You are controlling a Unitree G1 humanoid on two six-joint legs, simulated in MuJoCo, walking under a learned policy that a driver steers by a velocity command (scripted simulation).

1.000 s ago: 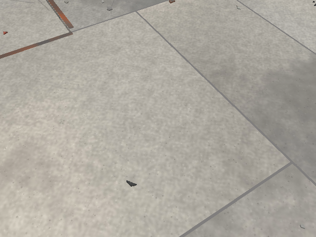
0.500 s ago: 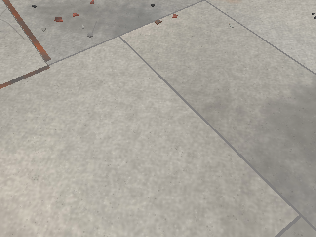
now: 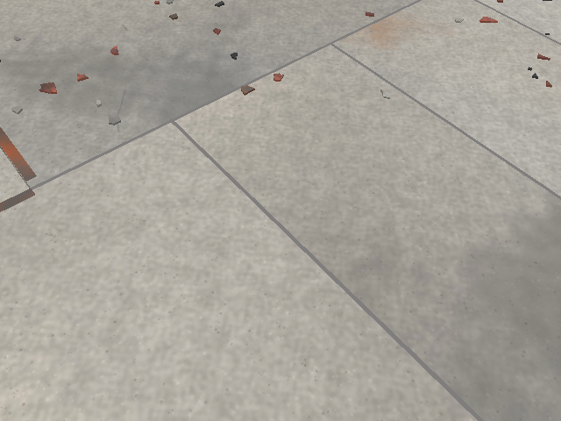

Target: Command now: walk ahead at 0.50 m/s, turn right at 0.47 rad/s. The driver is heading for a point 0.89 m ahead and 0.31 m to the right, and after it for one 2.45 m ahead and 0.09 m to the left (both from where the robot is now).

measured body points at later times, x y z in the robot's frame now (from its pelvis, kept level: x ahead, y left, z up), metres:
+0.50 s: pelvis +0.26 -0.07 -0.01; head +0.30 -0.09 +0.43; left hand +0.52 +0.13 -0.10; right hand +0.22 -0.37 -0.14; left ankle +0.12 +0.12 -0.65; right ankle +0.32 -0.16 -0.73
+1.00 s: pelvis +0.55 -0.14 -0.01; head +0.57 -0.15 +0.44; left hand +0.73 +0.09 -0.12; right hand +0.59 -0.46 -0.09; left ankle +0.67 -0.09 -0.73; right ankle +0.34 -0.17 -0.67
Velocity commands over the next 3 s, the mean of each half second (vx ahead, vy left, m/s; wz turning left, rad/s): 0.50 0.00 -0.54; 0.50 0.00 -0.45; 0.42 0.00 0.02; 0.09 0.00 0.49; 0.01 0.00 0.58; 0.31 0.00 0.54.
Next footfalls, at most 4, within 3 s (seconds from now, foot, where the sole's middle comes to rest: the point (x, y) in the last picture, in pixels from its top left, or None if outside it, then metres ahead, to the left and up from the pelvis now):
0.44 right None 0.36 -0.18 -0.77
0.92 left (339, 327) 0.71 -0.11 -0.77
1.42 right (471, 296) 0.82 -0.47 -0.77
1.86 left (377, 266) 0.90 -0.22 -0.77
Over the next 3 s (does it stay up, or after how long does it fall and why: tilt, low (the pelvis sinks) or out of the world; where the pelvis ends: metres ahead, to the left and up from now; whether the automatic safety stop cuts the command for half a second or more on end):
stays up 0.92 -0.24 0.02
